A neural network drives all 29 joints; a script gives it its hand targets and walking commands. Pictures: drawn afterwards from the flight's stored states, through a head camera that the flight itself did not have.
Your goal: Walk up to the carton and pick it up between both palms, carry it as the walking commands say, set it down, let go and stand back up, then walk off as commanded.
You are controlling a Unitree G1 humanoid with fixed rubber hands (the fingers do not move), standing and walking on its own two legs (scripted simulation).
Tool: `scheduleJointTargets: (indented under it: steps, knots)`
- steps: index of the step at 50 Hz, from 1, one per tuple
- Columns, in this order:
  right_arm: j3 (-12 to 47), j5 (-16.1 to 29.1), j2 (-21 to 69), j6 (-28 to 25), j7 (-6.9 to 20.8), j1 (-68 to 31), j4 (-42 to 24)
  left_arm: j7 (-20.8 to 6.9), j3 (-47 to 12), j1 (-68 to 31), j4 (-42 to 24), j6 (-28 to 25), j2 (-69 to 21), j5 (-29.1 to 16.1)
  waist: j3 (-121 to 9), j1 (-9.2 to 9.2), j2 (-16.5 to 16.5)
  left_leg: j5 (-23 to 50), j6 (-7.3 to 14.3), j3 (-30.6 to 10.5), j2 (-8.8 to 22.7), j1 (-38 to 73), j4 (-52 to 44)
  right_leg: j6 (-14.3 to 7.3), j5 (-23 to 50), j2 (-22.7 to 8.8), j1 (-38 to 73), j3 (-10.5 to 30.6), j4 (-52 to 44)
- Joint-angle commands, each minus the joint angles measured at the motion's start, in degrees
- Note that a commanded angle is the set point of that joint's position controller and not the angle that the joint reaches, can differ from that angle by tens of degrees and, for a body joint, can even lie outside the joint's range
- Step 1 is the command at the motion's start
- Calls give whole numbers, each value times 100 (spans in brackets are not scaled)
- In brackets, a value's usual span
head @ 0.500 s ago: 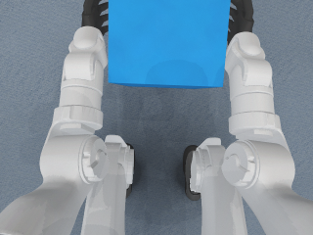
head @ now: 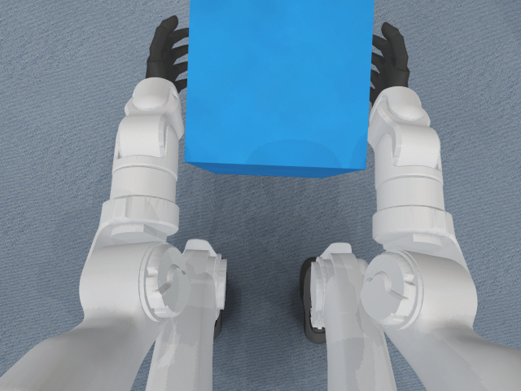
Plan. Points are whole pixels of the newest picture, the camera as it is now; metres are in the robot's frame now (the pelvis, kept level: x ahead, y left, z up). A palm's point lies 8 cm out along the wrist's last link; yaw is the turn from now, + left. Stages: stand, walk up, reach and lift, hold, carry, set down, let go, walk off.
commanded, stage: reach and lift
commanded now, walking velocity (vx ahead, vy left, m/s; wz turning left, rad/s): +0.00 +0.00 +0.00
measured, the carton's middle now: (273, 101) +0.52 +0.01 -0.15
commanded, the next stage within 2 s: none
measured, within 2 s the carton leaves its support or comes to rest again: neither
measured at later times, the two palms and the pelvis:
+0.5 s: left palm (143, 72) +0.50 +0.15 -0.01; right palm (420, 82) +0.50 -0.14 +0.00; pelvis +0.01 +0.00 +0.05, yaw +0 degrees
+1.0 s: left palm (109, 57) +0.48 +0.15 +0.07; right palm (468, 69) +0.48 -0.14 +0.07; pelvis +0.02 +0.00 +0.11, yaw +0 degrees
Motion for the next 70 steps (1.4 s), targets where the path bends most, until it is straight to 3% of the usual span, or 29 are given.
scheduleJointTargets:
  steps: [1, 39, 70]
  knots:
    - [3055, 914, 5879, 32, 1522, -3629, 353, -1427, -2841, -3555, 102, -123, -5844, -913, -6475, 35, 123, 1545, 63, 743, -835, 3929, -961, -67, 1369, 827, 3286, -793, -1030]
    - [3187, 688, 6479, 79, 1647, -2288, 277, -1493, -2984, -2227, 19, -60, -6528, -677, -5834, -22, 191, 1476, 6, 528, -876, 5243, -2480, -81, 1320, 860, 4680, -634, -2550]
    - [3543, 511, 6777, 12, 1784, -821, -66, -1646, -3260, -771, -266, -123, -6840, -455, -4805, -26, 161, 1937, 109, 275, -788, 6921, -4120, -168, 1824, 788, 6401, -338, -4136]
